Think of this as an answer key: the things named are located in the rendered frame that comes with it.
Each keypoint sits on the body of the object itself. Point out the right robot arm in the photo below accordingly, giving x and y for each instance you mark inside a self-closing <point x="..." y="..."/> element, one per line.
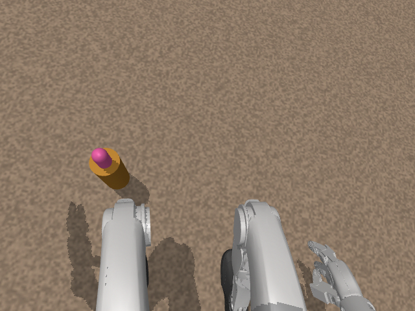
<point x="356" y="303"/>

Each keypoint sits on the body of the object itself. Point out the bottle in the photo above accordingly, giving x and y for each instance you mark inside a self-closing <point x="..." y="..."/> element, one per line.
<point x="107" y="165"/>

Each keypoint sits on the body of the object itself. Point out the right robot foot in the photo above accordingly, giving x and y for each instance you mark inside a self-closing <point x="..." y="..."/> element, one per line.
<point x="226" y="274"/>

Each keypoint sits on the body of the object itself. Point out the right robot hand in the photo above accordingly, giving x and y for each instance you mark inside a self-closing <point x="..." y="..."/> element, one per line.
<point x="341" y="282"/>

